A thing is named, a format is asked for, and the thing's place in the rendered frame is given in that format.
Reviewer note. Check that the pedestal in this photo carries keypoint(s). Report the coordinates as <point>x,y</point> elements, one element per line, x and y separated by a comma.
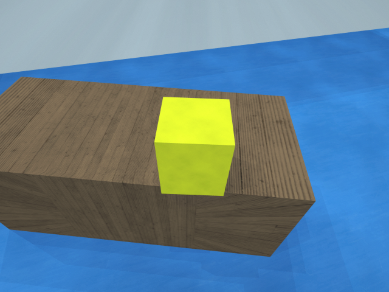
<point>78,159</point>

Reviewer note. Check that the carton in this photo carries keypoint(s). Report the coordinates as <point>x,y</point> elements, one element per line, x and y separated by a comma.
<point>194,145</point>

